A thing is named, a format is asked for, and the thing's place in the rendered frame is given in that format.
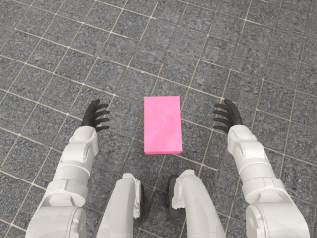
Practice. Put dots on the carton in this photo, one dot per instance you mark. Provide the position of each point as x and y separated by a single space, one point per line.
162 125

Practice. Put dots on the robot left forearm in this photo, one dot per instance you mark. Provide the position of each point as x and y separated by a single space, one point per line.
69 185

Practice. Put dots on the robot left thigh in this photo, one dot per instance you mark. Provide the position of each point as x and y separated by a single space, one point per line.
117 221

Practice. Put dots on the robot left hand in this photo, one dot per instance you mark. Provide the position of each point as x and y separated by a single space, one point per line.
90 116

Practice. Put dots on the left robot upper arm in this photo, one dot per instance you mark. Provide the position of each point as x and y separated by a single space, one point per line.
58 222

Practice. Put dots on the robot right hand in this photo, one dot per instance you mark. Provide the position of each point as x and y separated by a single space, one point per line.
232 115

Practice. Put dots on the robot right thigh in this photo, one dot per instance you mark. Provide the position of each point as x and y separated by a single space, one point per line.
202 219

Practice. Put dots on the robot thigh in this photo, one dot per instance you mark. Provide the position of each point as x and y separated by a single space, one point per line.
202 219
117 221

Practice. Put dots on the right robot upper arm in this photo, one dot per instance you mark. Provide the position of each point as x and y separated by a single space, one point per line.
274 220

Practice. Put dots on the robot right forearm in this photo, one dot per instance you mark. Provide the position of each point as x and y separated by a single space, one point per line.
260 183

